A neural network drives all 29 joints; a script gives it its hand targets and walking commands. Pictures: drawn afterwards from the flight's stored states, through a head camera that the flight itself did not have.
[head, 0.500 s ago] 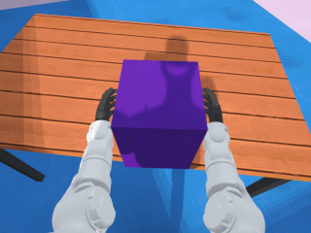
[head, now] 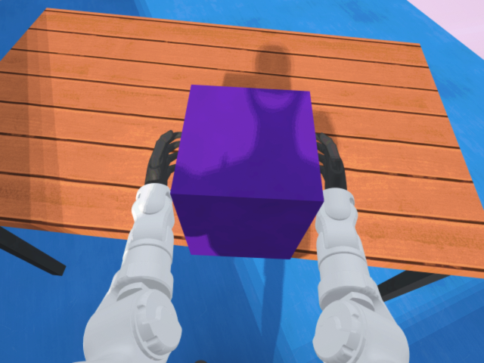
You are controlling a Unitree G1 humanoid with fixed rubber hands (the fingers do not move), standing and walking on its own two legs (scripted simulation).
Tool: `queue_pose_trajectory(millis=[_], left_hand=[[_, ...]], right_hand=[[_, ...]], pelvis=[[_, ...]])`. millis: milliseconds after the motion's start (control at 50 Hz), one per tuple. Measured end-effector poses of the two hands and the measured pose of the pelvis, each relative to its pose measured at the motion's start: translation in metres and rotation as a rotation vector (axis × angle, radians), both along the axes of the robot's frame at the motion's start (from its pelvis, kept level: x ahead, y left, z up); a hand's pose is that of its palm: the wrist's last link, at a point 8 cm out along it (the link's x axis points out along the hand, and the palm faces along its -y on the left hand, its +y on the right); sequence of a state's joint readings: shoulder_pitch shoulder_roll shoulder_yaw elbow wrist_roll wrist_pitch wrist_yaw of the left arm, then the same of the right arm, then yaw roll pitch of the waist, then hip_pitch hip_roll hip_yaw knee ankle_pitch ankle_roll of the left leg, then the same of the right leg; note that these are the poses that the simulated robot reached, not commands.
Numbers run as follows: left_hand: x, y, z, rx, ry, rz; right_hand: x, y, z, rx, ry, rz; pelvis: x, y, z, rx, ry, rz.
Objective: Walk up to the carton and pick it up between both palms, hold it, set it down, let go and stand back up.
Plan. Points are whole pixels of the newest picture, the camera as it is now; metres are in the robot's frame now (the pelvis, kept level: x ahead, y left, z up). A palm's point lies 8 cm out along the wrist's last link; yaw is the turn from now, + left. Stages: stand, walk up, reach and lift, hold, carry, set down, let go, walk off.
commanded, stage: set down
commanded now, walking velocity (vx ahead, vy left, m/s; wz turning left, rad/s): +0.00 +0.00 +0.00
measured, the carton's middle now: (245, 180) +0.43 -0.01 +0.00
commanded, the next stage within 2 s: none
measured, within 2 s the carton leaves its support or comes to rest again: neither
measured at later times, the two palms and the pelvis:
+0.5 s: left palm (160, 177) +0.43 +0.14 +0.01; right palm (328, 179) +0.41 -0.15 +0.03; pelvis +0.01 +0.00 +0.00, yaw -2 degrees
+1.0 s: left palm (128, 164) +0.43 +0.19 +0.04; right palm (352, 168) +0.42 -0.19 +0.05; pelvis -0.02 +0.02 -0.02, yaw -5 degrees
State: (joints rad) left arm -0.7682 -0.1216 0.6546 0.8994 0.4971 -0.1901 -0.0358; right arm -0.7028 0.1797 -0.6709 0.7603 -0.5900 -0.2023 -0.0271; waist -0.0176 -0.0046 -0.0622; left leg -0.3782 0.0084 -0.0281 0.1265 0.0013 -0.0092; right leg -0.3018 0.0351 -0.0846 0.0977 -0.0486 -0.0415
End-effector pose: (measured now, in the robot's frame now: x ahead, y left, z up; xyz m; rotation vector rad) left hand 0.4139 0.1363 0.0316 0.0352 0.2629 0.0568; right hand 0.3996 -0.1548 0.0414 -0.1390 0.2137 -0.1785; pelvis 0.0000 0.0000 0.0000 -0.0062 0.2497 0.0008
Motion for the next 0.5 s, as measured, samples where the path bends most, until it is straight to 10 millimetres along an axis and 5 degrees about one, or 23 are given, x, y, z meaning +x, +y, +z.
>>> queue_pose_trajectory(millis=[500], left_hand=[[0.012, 0.004, -0.018, 0.003, 0.012, -0.003]], right_hand=[[0.012, 0.001, -0.013, 0.055, 0.019, 0.003]], pelvis=[[0.006, 0.004, -0.003, 0.002, 0.089, -0.041]])
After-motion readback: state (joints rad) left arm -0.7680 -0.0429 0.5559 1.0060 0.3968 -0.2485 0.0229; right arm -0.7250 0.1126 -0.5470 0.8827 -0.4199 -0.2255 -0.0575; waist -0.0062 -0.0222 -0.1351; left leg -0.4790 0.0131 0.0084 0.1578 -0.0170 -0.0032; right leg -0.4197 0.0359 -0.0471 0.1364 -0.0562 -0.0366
